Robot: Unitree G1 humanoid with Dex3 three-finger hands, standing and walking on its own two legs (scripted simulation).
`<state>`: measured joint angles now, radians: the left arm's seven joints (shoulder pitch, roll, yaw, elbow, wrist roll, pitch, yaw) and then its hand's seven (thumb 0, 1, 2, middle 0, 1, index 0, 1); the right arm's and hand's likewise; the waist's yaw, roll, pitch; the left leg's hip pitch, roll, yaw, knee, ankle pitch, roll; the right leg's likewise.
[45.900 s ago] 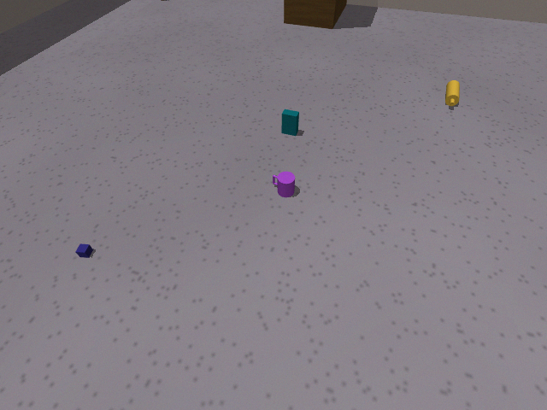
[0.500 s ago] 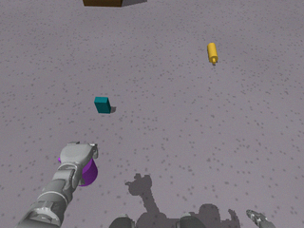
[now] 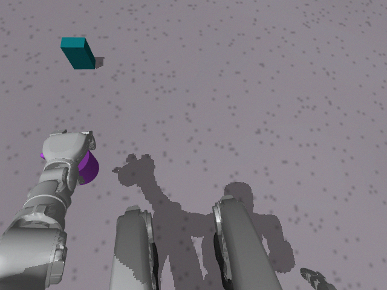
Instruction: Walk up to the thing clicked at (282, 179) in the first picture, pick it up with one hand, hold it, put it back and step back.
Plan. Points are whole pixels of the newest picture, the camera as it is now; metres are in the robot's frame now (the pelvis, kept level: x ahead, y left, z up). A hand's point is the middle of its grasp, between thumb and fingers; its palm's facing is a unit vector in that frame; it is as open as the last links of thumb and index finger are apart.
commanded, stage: crouch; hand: left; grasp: from above
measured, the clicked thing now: (69, 162) +0.42 +0.28 -0.19
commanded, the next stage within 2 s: lower in 1.04 s
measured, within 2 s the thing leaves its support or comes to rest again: neither
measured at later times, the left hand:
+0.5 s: hand (91, 165) +0.44 +0.25 -0.27, palm faces -0.47 -0.03 -0.88, open 10.1 cm
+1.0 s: hand (97, 165) +0.45 +0.25 -0.33, palm faces -0.46 -0.03 -0.89, open 10.1 cm
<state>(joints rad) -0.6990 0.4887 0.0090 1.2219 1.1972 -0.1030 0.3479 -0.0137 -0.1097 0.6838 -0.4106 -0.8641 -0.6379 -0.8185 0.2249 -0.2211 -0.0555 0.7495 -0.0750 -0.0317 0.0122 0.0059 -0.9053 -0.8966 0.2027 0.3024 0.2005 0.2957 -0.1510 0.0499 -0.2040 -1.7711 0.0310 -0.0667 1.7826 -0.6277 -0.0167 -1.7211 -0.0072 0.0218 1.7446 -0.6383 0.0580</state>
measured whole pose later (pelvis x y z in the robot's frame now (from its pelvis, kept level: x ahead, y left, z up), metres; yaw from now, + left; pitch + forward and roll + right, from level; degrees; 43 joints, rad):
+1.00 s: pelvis -0.02 +0.00 -0.16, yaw -4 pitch +36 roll -7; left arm -0.95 0.68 0.09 1.44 1.27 -0.17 0.39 -0.02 -0.13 0.68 -0.45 -0.83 -0.67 -0.79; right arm 0.17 -0.25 0.03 0.76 -0.13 -0.05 0.11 0.00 -0.92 -0.90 0.20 0.30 0.20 0.30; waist -0.23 0.00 -0.09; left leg -2.26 0.01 -0.15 2.30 -0.67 -0.04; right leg -2.18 0.03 0.00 2.24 -0.69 0.06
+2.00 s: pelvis -0.01 +0.00 -0.21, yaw -7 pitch +33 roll -10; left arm -1.00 0.81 0.13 1.60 1.30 -0.21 0.52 -0.01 -0.17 0.71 -0.49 -0.81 -0.71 -0.77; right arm 0.13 -0.27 0.13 0.74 -0.20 -0.11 0.17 0.00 -0.91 -0.90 0.20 0.30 0.20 0.30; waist -0.29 -0.05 0.02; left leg -2.38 0.00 -0.22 2.49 -0.71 -0.04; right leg -2.28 0.05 -0.04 2.39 -0.71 0.07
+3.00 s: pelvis -0.01 +0.01 -0.21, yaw -10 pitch +31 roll -13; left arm -1.03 0.87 0.11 1.67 1.27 -0.18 0.56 0.00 -0.51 1.02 -0.13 -1.11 -0.14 -1.10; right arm 0.12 -0.30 0.19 0.73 -0.23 -0.18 0.23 0.00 -0.91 -0.90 0.20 0.30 0.20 0.30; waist -0.33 -0.07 0.06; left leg -2.37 0.00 -0.25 2.52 -0.71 -0.03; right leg -2.25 0.06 -0.07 2.38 -0.69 0.07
